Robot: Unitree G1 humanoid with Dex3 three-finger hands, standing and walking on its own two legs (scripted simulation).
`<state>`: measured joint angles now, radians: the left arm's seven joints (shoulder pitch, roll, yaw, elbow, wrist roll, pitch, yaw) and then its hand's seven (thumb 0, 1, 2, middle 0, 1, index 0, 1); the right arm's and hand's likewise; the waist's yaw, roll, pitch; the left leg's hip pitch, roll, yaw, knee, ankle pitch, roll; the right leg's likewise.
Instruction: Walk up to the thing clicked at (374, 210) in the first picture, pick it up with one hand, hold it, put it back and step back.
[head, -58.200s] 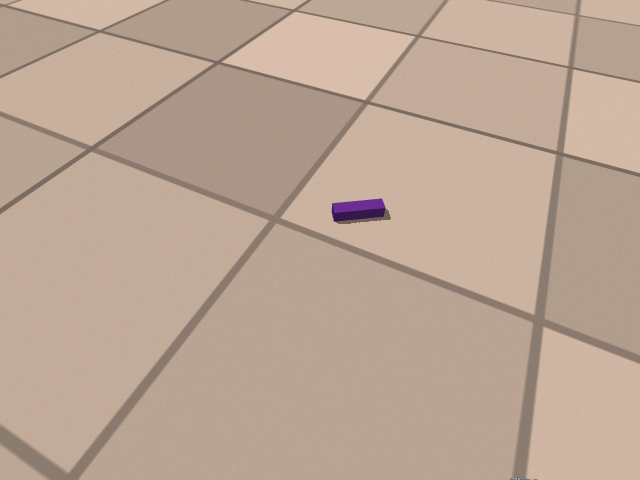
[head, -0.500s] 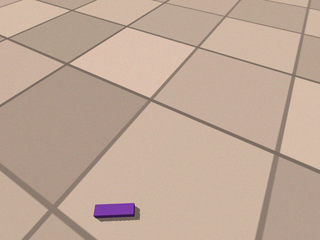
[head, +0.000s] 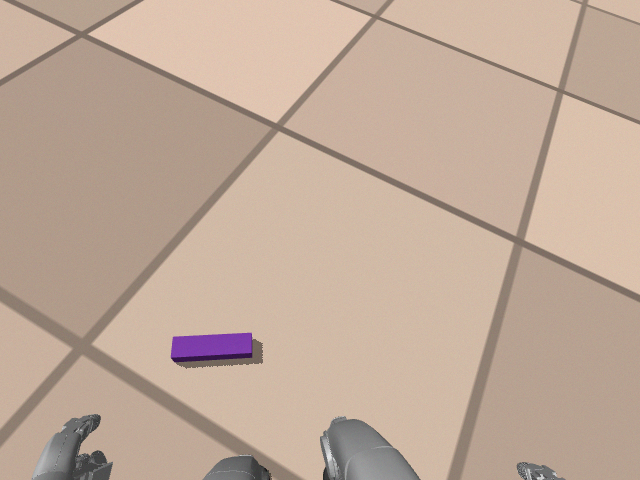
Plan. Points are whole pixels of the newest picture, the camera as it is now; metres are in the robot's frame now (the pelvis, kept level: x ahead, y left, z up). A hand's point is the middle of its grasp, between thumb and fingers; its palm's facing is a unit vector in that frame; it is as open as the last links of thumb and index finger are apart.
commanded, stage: step back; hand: left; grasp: from above
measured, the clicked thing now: (213, 347) +0.46 +0.22 -0.74
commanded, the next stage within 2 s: none
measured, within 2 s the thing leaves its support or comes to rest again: neither
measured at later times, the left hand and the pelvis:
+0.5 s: hand out of the picture +0.01 +0.23 -0.13, palm faces -0.08 -0.91 -0.41, open 7.4 cm; pelvis -0.11 -0.03 +0.00, yaw -5 degrees
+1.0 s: hand out of the picture -0.15 +0.25 -0.15, palm faces -0.01 -0.94 -0.35, open 7.4 cm; pelvis -0.26 -0.02 +0.00, yaw -2 degrees
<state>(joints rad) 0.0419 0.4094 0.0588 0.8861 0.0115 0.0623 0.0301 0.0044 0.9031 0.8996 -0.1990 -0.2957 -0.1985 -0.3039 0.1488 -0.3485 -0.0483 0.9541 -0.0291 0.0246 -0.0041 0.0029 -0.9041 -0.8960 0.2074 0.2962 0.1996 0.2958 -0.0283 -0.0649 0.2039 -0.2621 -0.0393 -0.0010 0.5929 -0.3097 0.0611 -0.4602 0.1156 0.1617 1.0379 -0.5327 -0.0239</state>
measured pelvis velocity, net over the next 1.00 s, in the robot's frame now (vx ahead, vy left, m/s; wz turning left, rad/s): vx -0.26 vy -0.02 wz -0.04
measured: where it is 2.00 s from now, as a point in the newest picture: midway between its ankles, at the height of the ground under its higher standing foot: outside the picture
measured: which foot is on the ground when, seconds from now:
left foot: down 0.00-0.38, up 0.40-0.72, down 0.74-1.00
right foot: up 0.00-0.32, down 0.34-0.78, up 0.80-1.00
